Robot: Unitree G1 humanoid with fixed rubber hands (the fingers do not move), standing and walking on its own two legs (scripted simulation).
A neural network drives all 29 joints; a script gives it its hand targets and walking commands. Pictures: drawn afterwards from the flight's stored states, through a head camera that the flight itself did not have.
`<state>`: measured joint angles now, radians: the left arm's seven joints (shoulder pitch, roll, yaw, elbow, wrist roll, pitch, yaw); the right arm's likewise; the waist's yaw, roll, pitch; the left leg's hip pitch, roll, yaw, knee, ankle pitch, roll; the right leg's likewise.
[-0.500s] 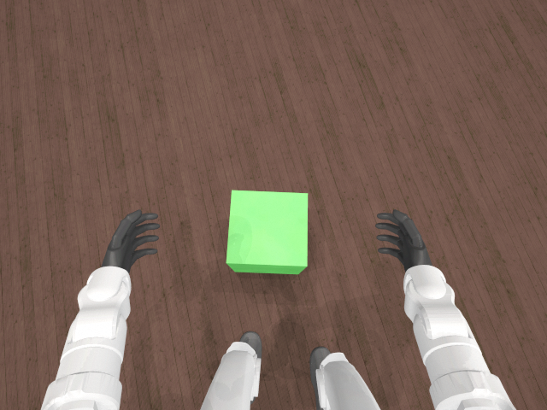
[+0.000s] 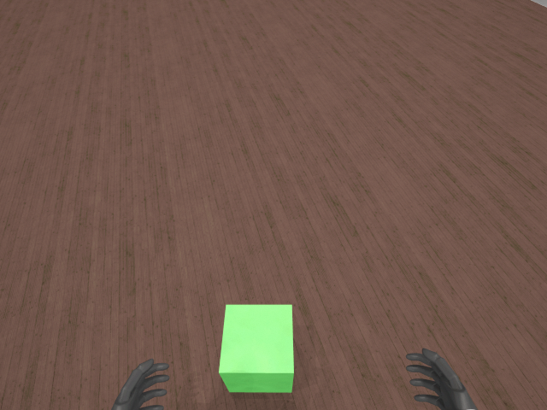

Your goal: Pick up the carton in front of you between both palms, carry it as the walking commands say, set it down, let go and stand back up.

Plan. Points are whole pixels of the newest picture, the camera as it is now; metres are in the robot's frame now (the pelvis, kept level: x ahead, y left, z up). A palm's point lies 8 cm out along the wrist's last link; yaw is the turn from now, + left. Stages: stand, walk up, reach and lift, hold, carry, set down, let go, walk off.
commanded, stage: let go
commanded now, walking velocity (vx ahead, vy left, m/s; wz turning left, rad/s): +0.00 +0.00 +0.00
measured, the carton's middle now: (259, 349) +0.43 +0.07 -0.65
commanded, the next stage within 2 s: stand in 0.34 s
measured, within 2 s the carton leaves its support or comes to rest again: neither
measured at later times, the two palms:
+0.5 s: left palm out of the picture +0.15 +0.28 -0.08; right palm out of the picture +0.14 -0.25 -0.08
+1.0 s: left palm out of the picture +0.10 +0.30 -0.11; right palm out of the picture +0.10 -0.25 -0.10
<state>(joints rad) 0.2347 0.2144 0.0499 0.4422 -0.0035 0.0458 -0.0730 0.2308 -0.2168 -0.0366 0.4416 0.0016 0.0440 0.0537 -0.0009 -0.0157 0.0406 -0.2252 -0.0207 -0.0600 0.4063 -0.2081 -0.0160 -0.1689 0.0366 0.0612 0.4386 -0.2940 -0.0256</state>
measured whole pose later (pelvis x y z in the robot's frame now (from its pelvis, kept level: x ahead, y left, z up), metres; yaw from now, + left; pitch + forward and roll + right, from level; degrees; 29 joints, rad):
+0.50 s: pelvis +0.00 +0.01 -0.01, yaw +0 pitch -2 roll +0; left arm 0.21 0.28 0.07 0.59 0.01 0.04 0.00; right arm 0.19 -0.26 -0.06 0.68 -0.02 0.02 -0.02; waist 0.00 -0.02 0.03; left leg -0.20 -0.02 -0.05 0.53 -0.29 0.00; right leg -0.12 0.03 0.06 0.50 -0.35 -0.01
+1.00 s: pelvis -0.01 +0.03 +0.00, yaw -1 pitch -3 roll +0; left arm 0.24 0.30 0.05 0.77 0.02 -0.01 0.03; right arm 0.18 -0.27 -0.06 0.85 -0.02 -0.02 -0.04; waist 0.00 -0.02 0.03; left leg -0.19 -0.03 -0.03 0.50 -0.26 0.02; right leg -0.11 0.02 0.06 0.47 -0.31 0.01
